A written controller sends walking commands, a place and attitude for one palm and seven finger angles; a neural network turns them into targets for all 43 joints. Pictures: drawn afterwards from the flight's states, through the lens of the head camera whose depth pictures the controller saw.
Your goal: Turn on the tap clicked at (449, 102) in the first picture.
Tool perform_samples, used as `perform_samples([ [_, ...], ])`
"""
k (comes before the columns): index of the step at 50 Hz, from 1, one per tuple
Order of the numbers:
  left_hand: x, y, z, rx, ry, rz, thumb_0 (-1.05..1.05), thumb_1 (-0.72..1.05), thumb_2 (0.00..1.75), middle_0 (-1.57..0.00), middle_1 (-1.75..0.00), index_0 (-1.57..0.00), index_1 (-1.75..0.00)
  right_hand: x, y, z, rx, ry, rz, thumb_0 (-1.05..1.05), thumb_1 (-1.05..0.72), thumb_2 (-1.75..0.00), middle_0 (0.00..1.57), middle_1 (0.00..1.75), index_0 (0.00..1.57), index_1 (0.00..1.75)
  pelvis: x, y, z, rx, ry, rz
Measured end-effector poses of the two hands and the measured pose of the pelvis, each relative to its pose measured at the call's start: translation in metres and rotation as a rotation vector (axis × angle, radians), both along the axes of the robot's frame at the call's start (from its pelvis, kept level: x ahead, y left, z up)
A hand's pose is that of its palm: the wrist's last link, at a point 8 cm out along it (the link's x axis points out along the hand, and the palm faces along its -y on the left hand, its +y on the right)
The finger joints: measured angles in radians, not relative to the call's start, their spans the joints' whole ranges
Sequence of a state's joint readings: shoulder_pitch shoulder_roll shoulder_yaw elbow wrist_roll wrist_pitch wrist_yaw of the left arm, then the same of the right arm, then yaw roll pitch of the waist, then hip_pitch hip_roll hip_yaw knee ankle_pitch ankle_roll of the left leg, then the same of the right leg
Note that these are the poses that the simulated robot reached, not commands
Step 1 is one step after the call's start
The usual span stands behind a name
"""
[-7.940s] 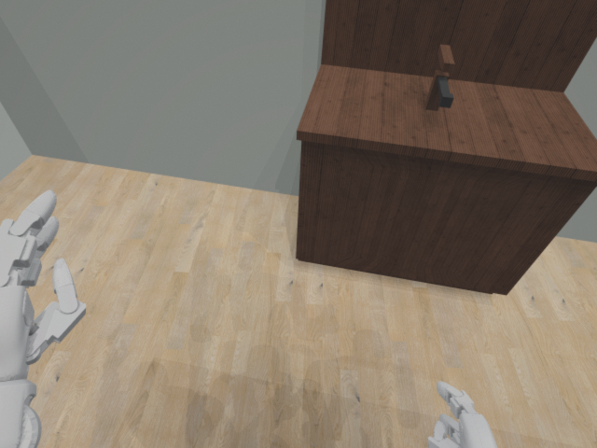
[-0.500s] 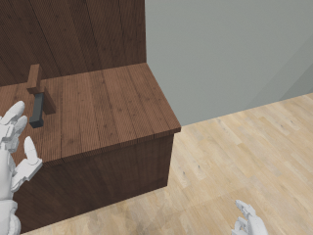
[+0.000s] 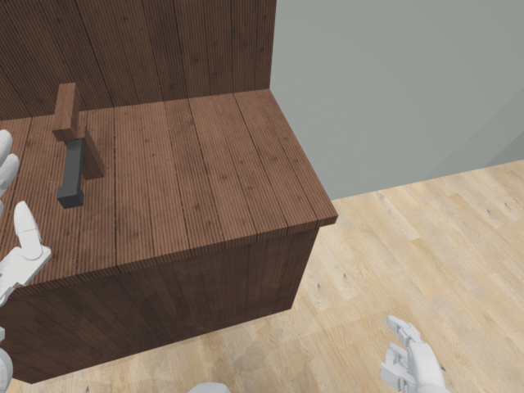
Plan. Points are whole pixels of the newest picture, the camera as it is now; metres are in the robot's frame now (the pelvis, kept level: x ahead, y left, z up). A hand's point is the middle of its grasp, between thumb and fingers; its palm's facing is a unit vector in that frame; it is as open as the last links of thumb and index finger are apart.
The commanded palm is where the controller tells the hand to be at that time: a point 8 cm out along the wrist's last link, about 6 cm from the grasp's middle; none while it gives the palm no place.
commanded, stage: come to a stop and stand still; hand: left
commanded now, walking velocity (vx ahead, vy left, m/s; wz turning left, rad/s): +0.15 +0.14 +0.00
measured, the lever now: (70, 196) +0.37 +0.34 +0.06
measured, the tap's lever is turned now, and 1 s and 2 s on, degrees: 0 0 0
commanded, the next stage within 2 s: look again from close up in 1.56 s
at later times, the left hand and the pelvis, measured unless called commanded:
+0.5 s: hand (52, 199) +0.27 +0.26 +0.19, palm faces +0.37 -0.86 -0.36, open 7.4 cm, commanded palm +0.21 +0.30 +0.21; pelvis +0.04 +0.03 +0.03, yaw -1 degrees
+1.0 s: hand (55, 240) +0.23 +0.25 +0.17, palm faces +0.32 -0.85 -0.42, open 7.4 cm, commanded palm +0.17 +0.28 +0.21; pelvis +0.02 +0.00 +0.03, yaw +2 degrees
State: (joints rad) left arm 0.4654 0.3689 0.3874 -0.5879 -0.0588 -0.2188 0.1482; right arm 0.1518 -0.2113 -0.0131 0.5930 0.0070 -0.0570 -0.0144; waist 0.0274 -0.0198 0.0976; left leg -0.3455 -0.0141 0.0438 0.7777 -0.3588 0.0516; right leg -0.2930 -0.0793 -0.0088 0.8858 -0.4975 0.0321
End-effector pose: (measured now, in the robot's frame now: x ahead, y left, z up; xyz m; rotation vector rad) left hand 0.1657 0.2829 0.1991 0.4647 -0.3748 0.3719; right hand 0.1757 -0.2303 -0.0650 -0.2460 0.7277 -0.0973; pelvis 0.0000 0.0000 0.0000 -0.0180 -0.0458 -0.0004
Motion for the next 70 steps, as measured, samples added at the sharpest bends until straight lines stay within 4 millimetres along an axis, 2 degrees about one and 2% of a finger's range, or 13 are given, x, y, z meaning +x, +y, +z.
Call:
perform_samples([
  [4, 0.020, 0.012, 0.003, -0.013, 0.046, 0.027, 0.01, 0.89, 0.90, -0.21, -0.30, -0.21, -0.30, 0.005, 0.022, 0.005, 0.051, -0.012, -0.003, 0.02, -0.91, -0.90, 0.20, 0.30, 0.20, 0.30, 0.010, 0.007, 0.011, 0.025, 0.008, 0.002],
  [9, 0.040, 0.007, 0.020, 0.018, 0.064, 0.001, 0.01, 0.89, 0.90, -0.21, -0.30, -0.21, -0.30, 0.013, 0.042, 0.008, 0.097, -0.012, 0.029, 0.02, -0.91, -0.90, 0.20, 0.30, 0.20, 0.30, 0.027, 0.011, 0.022, 0.029, 0.029, 0.008],
  [19, 0.057, 0.022, 0.008, -0.053, 0.156, 0.021, 0.01, 0.89, 0.90, -0.21, -0.30, -0.21, -0.30, 0.034, 0.031, 0.018, 0.033, 0.003, -0.034, 0.02, -0.90, -0.90, 0.20, 0.30, 0.21, 0.30, 0.049, 0.024, 0.030, -0.010, 0.048, -0.013],
  [26, 0.059, 0.019, 0.010, -0.062, 0.149, -0.010, 0.02, 0.89, 0.90, -0.21, -0.30, -0.21, -0.30, 0.048, 0.028, 0.038, -0.012, -0.055, -0.025, 0.02, -0.91, -0.90, 0.20, 0.30, 0.20, 0.30, 0.043, 0.025, 0.033, 0.024, 0.042, -0.010],
  [34, 0.038, 0.013, 0.023, -0.015, 0.120, -0.014, 0.01, 0.89, 0.90, -0.21, -0.30, -0.21, -0.30, 0.043, 0.033, 0.040, 0.010, -0.067, 0.008, 0.01, -0.91, -0.90, 0.20, 0.30, 0.20, 0.30, 0.032, 0.016, 0.035, -0.011, 0.037, 0.013],
  [37, 0.047, 0.034, 0.050, 0.135, 0.005, 0.027, 0.01, 0.89, 0.90, -0.21, -0.31, -0.21, -0.30, 0.031, 0.040, 0.034, 0.021, -0.036, 0.103, 0.01, -0.91, -0.90, 0.20, 0.30, 0.20, 0.30, 0.023, 0.007, 0.032, 0.001, 0.033, 0.041],
  [40, 0.052, 0.049, 0.063, 0.132, -0.066, 0.096, 0.01, 0.89, 0.90, -0.21, -0.30, -0.21, -0.30, 0.019, 0.037, 0.026, 0.051, 0.003, 0.156, 0.01, -0.91, -0.90, 0.20, 0.30, 0.20, 0.30, 0.017, 0.000, 0.031, 0.010, 0.057, 0.032],
  [43, 0.049, 0.036, 0.051, 0.082, -0.044, 0.061, 0.01, 0.90, 0.90, -0.20, -0.30, -0.20, -0.30, 0.006, 0.026, 0.021, 0.082, 0.010, 0.147, 0.01, -0.90, -0.90, 0.20, 0.30, 0.21, 0.30, 0.017, -0.002, 0.030, 0.008, 0.077, 0.027],
  [47, 0.035, 0.010, 0.013, 0.019, 0.094, -0.037, 0.01, 0.90, 0.90, -0.20, -0.30, -0.20, -0.30, -0.012, 0.006, 0.015, 0.059, 0.046, 0.110, 0.01, -0.90, -0.90, 0.20, 0.30, 0.21, 0.30, 0.018, -0.002, 0.028, 0.005, 0.084, 0.027],
  [52, 0.019, 0.014, -0.014, -0.018, 0.171, -0.023, 0.01, 0.89, 0.90, -0.21, -0.30, -0.21, -0.30, -0.029, -0.014, 0.010, -0.022, 0.133, 0.109, 0.02, -0.91, -0.90, 0.20, 0.30, 0.20, 0.30, 0.016, -0.004, 0.026, 0.003, 0.080, 0.049],
  [58, 0.016, 0.029, -0.008, -0.044, 0.088, 0.032, 0.02, 0.89, 0.90, -0.21, -0.30, -0.21, -0.30, -0.025, -0.013, 0.013, -0.052, 0.132, 0.130, 0.02, -0.91, -0.90, 0.20, 0.30, 0.20, 0.30, 0.011, 0.001, 0.025, 0.008, 0.065, 0.054],
  [64, 0.018, 0.027, 0.008, -0.025, 0.020, -0.018, 0.02, 0.89, 0.90, -0.21, -0.30, -0.21, -0.30, -0.003, 0.011, 0.024, -0.007, 0.020, 0.130, 0.02, -0.91, -0.90, 0.20, 0.30, 0.20, 0.30, 0.007, 0.011, 0.026, 0.017, 0.056, 0.044],
  [70, 0.014, 0.036, 0.008, -0.014, 0.052, -0.018, 0.01, 0.89, 0.90, -0.21, -0.30, -0.21, -0.30, 0.011, 0.037, 0.029, 0.049, -0.044, 0.137, 0.02, -0.91, -0.90, 0.20, 0.30, 0.20, 0.30, 0.004, 0.018, 0.027, 0.018, 0.056, 0.040],
])
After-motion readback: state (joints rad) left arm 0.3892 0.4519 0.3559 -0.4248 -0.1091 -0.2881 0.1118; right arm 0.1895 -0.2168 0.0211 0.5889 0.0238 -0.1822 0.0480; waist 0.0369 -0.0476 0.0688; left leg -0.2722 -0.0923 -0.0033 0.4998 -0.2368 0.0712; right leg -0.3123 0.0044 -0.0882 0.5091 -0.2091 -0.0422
